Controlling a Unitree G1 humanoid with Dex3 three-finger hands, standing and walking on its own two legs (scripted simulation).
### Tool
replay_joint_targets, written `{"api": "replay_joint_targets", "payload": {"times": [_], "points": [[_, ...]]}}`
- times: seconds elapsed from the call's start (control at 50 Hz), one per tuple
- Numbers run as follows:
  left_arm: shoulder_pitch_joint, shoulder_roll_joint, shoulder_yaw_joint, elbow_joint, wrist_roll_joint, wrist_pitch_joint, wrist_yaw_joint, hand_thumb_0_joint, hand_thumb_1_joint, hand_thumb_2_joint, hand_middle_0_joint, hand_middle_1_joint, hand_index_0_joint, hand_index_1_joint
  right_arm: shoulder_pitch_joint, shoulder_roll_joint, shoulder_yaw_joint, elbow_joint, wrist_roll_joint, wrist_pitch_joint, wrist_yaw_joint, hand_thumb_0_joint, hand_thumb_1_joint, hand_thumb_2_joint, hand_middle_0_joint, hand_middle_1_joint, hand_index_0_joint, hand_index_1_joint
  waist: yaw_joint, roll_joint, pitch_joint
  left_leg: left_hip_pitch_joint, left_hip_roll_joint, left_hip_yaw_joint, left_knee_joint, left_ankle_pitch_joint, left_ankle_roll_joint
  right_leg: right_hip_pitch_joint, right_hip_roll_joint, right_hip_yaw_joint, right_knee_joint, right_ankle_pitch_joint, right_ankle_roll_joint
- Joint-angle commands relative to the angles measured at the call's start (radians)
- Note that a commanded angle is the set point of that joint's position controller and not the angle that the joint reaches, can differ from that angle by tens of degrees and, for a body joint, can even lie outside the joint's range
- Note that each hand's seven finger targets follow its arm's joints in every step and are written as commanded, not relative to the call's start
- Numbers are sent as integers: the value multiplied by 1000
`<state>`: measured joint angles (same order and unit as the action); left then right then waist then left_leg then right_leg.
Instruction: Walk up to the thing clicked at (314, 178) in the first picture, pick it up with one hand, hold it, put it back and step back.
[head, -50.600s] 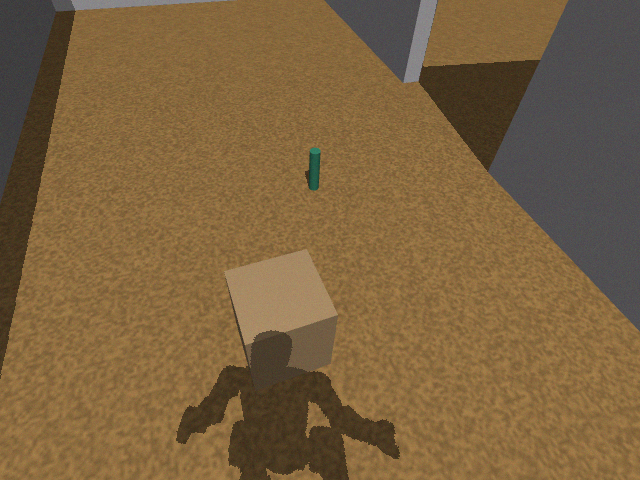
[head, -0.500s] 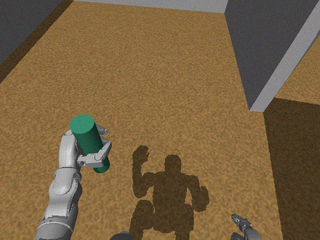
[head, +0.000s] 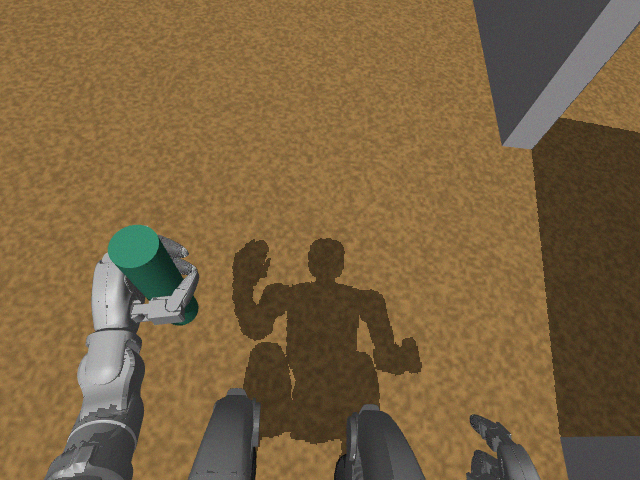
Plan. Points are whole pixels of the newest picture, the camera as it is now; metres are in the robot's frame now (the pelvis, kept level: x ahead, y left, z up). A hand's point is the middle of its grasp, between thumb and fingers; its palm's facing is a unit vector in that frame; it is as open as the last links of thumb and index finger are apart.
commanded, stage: crouch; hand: left
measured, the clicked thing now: (162, 283) +0.35 +0.21 -0.03
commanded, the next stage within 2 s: lower in 1.34 s
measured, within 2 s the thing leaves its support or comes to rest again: neither
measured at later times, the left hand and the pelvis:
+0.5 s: hand (192, 328) +0.35 +0.22 -0.25, palm faces +0.16 -0.99 -0.02, open 6.5 cm; pelvis -0.06 +0.00 -0.21, yaw -4 degrees
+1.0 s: hand (201, 335) +0.36 +0.22 -0.37, palm faces +0.17 -0.99 -0.01, open 6.5 cm; pelvis -0.07 +0.00 -0.30, yaw -6 degrees
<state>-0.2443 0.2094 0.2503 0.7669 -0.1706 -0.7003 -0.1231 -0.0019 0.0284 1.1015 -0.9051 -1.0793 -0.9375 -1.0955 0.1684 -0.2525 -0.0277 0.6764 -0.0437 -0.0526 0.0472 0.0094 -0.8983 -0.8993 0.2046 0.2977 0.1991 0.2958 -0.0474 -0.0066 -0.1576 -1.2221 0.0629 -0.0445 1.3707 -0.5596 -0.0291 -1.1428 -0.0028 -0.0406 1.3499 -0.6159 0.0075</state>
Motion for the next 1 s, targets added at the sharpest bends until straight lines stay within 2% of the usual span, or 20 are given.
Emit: {"api": "replay_joint_targets", "payload": {"times": [0.0,0.06,0.12,0.18,0.22,0.26,0.3,0.32,0.34,0.36,0.38,0.42,0.44,0.56,0.66,0.68,0.82,0.88,0.94,0.98], "points": [[-256,150,49,-207,-23,-137,-28,0,360,1188,-1292,-1311,-1288,-1320,16,-157,-52,-93,-2,-26,0,0,-897,-906,198,300,199,300,13,93,-517,230,-37,-11,32,343,45,-29,30,12,8,353,-31],[-281,176,90,-201,-33,-144,-30,0,401,1226,-1299,-1327,-1294,-1338,2,-164,-55,-87,-8,-18,2,0,-898,-907,198,300,199,300,15,87,-538,127,-36,-14,100,280,46,-101,34,19,69,300,-30],[-313,184,107,-226,-36,-161,-28,0,426,1265,-1307,-1349,-1301,-1363,6,-174,-56,-74,-19,-12,11,0,-905,-910,198,300,199,300,17,101,-644,108,-32,-21,193,353,48,-171,38,14,161,344,-32],[-338,206,126,-177,-21,-163,-33,0,441,1293,-1323,-1380,-1319,-1392,4,-175,-55,-55,-27,-7,12,0,-910,-911,198,299,199,299,4,105,-641,40,-30,-28,259,328,47,-260,42,2,236,315,-37],[-401,197,110,-145,-12,-172,-42,0,443,1309,-1320,-1385,-1315,-1399,-4,-175,-54,-46,-34,-6,17,0,-906,-911,198,300,199,299,-20,92,-614,-43,-27,-32,297,241,47,-332,44,-4,276,247,-39],[-453,249,143,-123,-5,-182,-42,0,449,1298,-1322,-1387,-1319,-1398,-10,-176,-49,-43,-38,-3,20,0,-903,-909,199,300,199,300,-11,97,-640,-93,-26,-28,339,191,43,-373,46,-3,319,199,-42],[-454,242,135,-90,7,-188,-53,0,452,1317,-1319,-1401,-1318,-1411,-12,-183,-46,-36,-49,2,24,0,-901,-908,199,300,199,300,-12,143,-649,-110,-26,-28,369,157,36,-426,45,-14,368,162,-47],[-459,258,166,-61,3,-189,-53,0,476,1310,-1322,-1396,-1320,-1405,-18,-185,-41,-38,-50,1,25,0,-901,-908,199,300,199,300,-3,117,-649,-134,-25,-27,390,146,38,-445,46,-19,386,151,-46],[-488,236,141,-62,1,-191,-58,0,462,1316,-1335,-1406,-1334,-1416,-19,-183,-38,-33,-54,1,28,0,-904,-909,199,300,199,300,-14,129,-659,-152,-25,-21,419,150,38,-461,46,-18,405,157,-46],[-520,264,166,-80,-2,-197,-57,0,453,1324,-1334,-1411,-1331,-1422,-15,-187,-37,-33,-55,2,29,0,-905,-909,199,300,199,300,-14,146,-682,-171,-29,-22,433,138,36,-470,46,-24,430,149,-48],[-503,314,212,-65,-2,-197,-55,0,446,1314,-1319,-1398,-1316,-1410,-22,-187,-32,-35,-55,3,29,0,-903,-909,199,300,199,300,13,135,-689,-192,-29,-14,451,124,37,-473,48,-21,441,134,-48],[-524,296,189,-32,8,-195,-59,0,449,1324,-1330,-1405,-1326,-1418,-21,-185,-28,-31,-60,7,31,0,-905,-909,199,300,199,300,-8,140,-659,-264,-29,-3,488,74,36,-499,48,-19,468,94,-46],[-518,323,223,-20,12,-196,-58,0,447,1322,-1324,-1398,-1319,-1413,-29,-189,-27,-31,-59,9,32,0,-905,-910,199,300,199,300,3,135,-644,-293,-30,-4,489,33,33,-526,50,-30,490,60,-50],[-618,350,206,-17,12,-190,-79,0,448,1269,-1287,-1345,-1284,-1356,-41,-202,-14,-25,-59,12,23,0,-901,-907,199,300,200,300,-30,164,-597,-402,-34,9,570,-78,32,-621,50,-44,562,-18,-50],[-615,407,262,9,6,-182,-78,0,428,1259,-1284,-1336,-1279,-1348,-30,-222,-3,-15,-63,19,18,0,-905,-908,199,300,200,300,-23,170,-614,-438,-34,5,641,-57,32,-657,50,-61,636,6,-49],[-599,379,239,39,9,-177,-81,0,462,1252,-1276,-1326,-1272,-1336,-39,-220,1,-16,-65,18,18,0,-900,-907,199,300,200,300,-32,166,-587,-462,-35,3,648,-73,33,-680,52,-67,648,-7,-50],[-580,445,299,52,-2,-175,-90,0,478,1250,-1271,-1320,-1269,-1328,-37,-237,22,-5,-75,28,18,0,-902,-907,199,300,200,300,-26,132,-573,-554,-33,6,739,-37,36,-662,61,-69,696,32,-41],[-596,428,276,34,-4,-175,-97,0,496,1252,-1269,-1319,-1269,-1326,-49,-242,31,-5,-82,32,20,0,-899,-906,200,300,200,300,-43,167,-553,-559,-29,-6,761,-36,34,-699,65,-80,727,42,-44],[-571,483,317,41,-2,-179,-90,0,463,1235,-1248,-1306,-1250,-1311,-49,-248,38,0,-88,35,20,0,-902,-906,200,300,200,300,-34,148,-547,-610,-28,-3,794,-45,37,-671,70,-78,730,35,-38],[-563,458,295,22,-3,-181,-99,0,481,1240,-1253,-1313,-1257,-1316,-58,-256,39,1,-94,37,23,0,-903,-906,200,300,200,300,-47,162,-535,-591,-25,-16,795,-43,35,-701,72,-95,752,40,-41]]}}
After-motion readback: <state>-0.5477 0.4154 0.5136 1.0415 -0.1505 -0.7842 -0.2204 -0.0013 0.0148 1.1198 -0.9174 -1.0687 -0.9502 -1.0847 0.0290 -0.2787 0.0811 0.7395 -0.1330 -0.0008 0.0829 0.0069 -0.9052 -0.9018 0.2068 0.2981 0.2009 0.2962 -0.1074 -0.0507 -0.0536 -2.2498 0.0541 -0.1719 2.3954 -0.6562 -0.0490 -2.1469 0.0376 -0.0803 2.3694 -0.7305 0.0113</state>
